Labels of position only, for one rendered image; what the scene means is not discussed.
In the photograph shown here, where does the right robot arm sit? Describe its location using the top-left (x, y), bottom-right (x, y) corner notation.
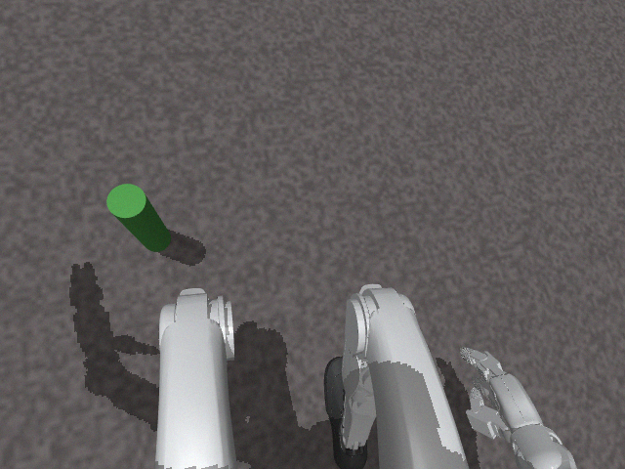
top-left (510, 424), bottom-right (577, 469)

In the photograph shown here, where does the right robot hand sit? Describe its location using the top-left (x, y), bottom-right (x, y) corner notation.
top-left (460, 347), bottom-right (544, 443)

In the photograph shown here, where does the right robot foot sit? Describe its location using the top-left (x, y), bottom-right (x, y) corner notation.
top-left (324, 357), bottom-right (367, 469)

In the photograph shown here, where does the can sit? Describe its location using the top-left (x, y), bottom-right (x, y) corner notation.
top-left (106, 184), bottom-right (171, 252)

